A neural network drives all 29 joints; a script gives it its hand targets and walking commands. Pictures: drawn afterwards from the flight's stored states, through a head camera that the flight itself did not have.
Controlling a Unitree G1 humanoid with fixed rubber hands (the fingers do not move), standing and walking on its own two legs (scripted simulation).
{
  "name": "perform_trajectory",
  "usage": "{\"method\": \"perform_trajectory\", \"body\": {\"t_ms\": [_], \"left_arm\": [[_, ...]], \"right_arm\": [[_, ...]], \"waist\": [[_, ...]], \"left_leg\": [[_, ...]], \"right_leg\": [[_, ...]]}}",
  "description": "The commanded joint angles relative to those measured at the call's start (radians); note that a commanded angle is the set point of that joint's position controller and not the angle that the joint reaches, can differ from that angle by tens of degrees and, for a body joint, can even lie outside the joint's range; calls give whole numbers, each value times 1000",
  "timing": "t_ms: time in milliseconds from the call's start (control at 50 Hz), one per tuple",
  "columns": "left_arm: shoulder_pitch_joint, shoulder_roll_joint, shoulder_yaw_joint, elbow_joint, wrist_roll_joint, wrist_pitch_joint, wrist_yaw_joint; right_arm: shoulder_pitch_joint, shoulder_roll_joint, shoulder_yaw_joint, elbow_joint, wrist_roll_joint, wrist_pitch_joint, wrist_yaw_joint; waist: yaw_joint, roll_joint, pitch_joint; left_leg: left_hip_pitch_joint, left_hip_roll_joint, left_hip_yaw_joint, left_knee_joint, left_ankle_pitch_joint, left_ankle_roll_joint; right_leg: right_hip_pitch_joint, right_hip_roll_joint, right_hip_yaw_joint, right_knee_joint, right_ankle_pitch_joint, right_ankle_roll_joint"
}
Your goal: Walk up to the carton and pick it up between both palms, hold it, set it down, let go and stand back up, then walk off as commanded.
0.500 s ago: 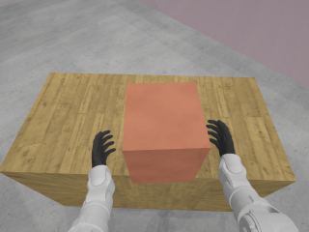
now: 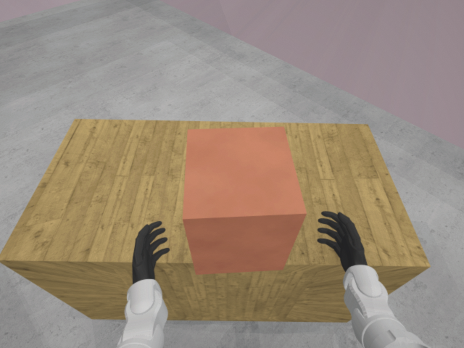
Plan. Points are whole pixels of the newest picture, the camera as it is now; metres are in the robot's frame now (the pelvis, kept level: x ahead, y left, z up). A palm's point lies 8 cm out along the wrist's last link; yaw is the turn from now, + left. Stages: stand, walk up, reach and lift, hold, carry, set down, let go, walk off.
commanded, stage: set down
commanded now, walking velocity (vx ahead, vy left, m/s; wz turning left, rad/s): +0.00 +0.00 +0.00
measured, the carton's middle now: (238, 203) +0.44 +0.03 -0.05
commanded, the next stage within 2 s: let go in 1.80 s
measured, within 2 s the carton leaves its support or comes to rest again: neither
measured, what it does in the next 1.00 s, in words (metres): stands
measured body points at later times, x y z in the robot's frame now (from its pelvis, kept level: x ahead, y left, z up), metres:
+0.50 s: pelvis +0.00 -0.01 +0.00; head +0.02 +0.01 +0.45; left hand +0.22 +0.20 -0.05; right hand +0.25 -0.21 -0.04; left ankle +0.05 +0.13 -0.74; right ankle +0.01 -0.13 -0.74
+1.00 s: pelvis +0.02 -0.01 +0.01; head +0.03 +0.01 +0.45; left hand +0.21 +0.22 -0.07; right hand +0.24 -0.22 -0.05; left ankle +0.05 +0.13 -0.74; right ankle +0.01 -0.13 -0.74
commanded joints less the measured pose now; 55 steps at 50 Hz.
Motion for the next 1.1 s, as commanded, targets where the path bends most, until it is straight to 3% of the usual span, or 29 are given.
{"method": "perform_trajectory", "body": {"t_ms": [0, 20, 60, 80, 100, 120, 140, 180, 220, 260, 300, 360, 400, 480, 500, 520, 560, 640, 660, 700, 760, 780, 840, 860, 940, 980, 1020, 1060, 1080], "left_arm": [[-62, 156, -199, -349, 5, -67, -5], [59, 140, -202, -373, 11, -66, -10], [-158, 189, -213, -343, -29, -81, 6], [-191, 174, -247, -326, -54, -75, 13], [-135, 176, -241, -333, -52, -81, 17], [-213, 191, -271, -362, -84, -95, 32], [-55, 186, -265, -410, -72, -98, 33], [-78, 186, -278, -382, -63, -93, 32], [-20, 199, -246, -354, -67, -86, 23], [115, 174, -234, -396, -35, -73, 17], [55, 181, -235, -367, -30, -63, 13], [156, 179, -230, -404, -44, -51, 6], [206, 163, -238, -450, -35, -43, 3], [182, 214, -235, -477, -53, -52, -3], [220, 211, -247, -438, -39, -39, -11], [160, 240, -221, -492, -54, -60, -4], [166, 239, -259, -477, -57, -41, -4], [199, 245, -272, -495, -53, -39, 0], [164, 255, -272, -440, -66, -22, -13], [184, 266, -249, -430, -61, -19, -12], [246, 277, -259, -440, -88, -16, -23], [239, 266, -264, -412, -70, 4, -30], [254, 288, -251, -425, -70, -4, -46], [261, 285, -244, -381, -66, 8, -55], [341, 256, -236, -397, -25, 32, -67], [330, 252, -239, -405, -13, 47, -73], [326, 277, -241, -416, -29, 60, -80], [346, 287, -220, -421, -27, 53, -88], [348, 298, -213, -485, -40, 33, -84]], "right_arm": [[-139, -303, 101, -265, 78, -87, 21], [-17, -281, 127, -271, 89, -95, 22], [-224, -277, 96, -332, 68, -76, 29], [-244, -302, 66, -291, 58, -66, 43], [-170, -262, 92, -334, 71, -62, 39], [-234, -289, 51, -372, 59, -58, 50], [-65, -261, 79, -410, 75, -66, 47], [-86, -261, 50, -370, 44, -59, 48], [-27, -256, 65, -395, 55, -51, 46], [95, -256, 74, -409, 58, -58, 38], [54, -260, 74, -414, 74, -58, 41], [132, -239, 99, -462, 78, -55, 41], [219, -221, 118, -451, 91, -53, 49], [229, -176, 114, -575, 80, -56, 32], [294, -177, 118, -502, 61, -42, 35], [246, -154, 126, -592, 78, -50, 30], [269, -157, 103, -544, 46, -21, 32], [299, -173, 93, -562, 44, -9, 37], [265, -161, 86, -567, 20, 3, 26], [290, -153, 100, -589, 22, 4, 24], [337, -152, 102, -605, 30, 5, 22], [335, -162, 94, -548, 20, 17, 21], [362, -140, 110, -573, 21, 8, 10], [370, -138, 116, -511, 12, 23, 7], [430, -160, 123, -454, 22, 24, 15], [412, -160, 116, -433, 12, 33, 16], [417, -158, 102, -464, -5, 39, 4], [444, -139, 121, -517, -1, 31, -2], [454, -121, 122, -547, 13, 24, -2]], "waist": [[-56, -22, -358], [-42, -29, -297], [-45, -37, -312], [-61, -48, -254], [-41, -54, -252], [-55, -34, -326], [-41, -50, -327], [-53, -49, -318], [-37, -62, -283], [-40, -82, -270], [-34, -68, -239], [-7, -104, -161], [-14, -70, -127], [-15, -86, -111], [-29, -80, -74], [-4, -76, -98], [-37, -62, -52], [-30, -51, -95], [-40, -88, -72], [-15, -71, -93], [-27, -81, -129], [-46, -80, -85], [-36, -90, -97], [-43, -98, -72], [-43, -36, -44], [-45, -28, -52], [-59, -47, -63], [-36, -95, -44], [-42, -72, -73]], "left_leg": [[391, -86, -36, -21, 229, -23], [419, -86, -36, -30, 237, -18], [343, -86, -24, -41, 77, -8], [317, -79, -17, -49, -15, -6], [332, -77, -14, -62, -29, -1], [348, -69, -23, -63, -65, -2], [401, -68, -25, -59, -6, -5], [410, -69, -28, -63, -36, -12], [422, -74, -19, -60, -23, -4], [450, -78, -20, -56, 79, -8], [467, -81, -22, -65, 41, -6], [465, -85, -6, -81, 40, 5], [496, -88, -9, -82, 56, -6], [452, -106, 11, -79, 6, 14], [460, -111, 7, -84, 6, 13], [446, -118, 30, -70, -22, 21], [475, -109, 16, -85, -66, 18], [520, -96, 5, -85, -31, 6], [501, -103, 15, -89, -83, 20], [485, -105, 26, -90, -79, 12], [539, -107, 26, -81, 11, 9], [543, -107, 19, -85, 15, 4], [513, -114, 22, -79, 45, 13], [524, -113, 24, -81, 54, 10], [596, -111, 5, -87, 159, -16], [628, -102, -6, -83, 169, -18], [617, -107, -2, -86, 156, -15], [598, -111, 2, -93, 176, -4], [616, -115, 7, -77, 193, -4]], "right_leg": [[281, 22, -30, 6, 171, -27], [290, 17, -21, -12, 162, -26], [216, 13, -30, 0, -14, -27], [163, 17, -33, -7, -132, -26], [178, 6, -27, -17, -134, -29], [132, 5, -35, -9, -172, -30], [181, 3, -32, -16, -102, -31], [160, 6, -35, -17, -125, -27], [191, -6, -14, -25, -124, -22], [275, 4, -8, -14, 0, -20], [231, 1, -10, -33, -74, -21], [239, 2, -5, -60, -117, -26], [219, 0, -3, -71, -119, -29], [226, -19, 20, -81, -166, -24], [223, -18, 18, -81, -138, -29], [199, -27, 30, -80, -202, -23], [163, -26, 21, -92, -249, -30], [141, -28, 7, -82, -216, -34], [135, -28, 14, -100, -270, -27], [167, -40, 23, -85, -236, -21], [177, -42, 16, -90, -138, -23], [165, -32, 10, -99, -138, -25], [215, -42, 12, -82, -49, -15], [213, -41, 14, -93, -26, -14], [212, -27, -8, -102, 72, -32], [185, -15, -17, -113, 26, -40], [207, -21, -12, -118, 53, -34], [223, -24, -8, -114, 107, -23], [229, -27, 0, -99, 113, -23]]}}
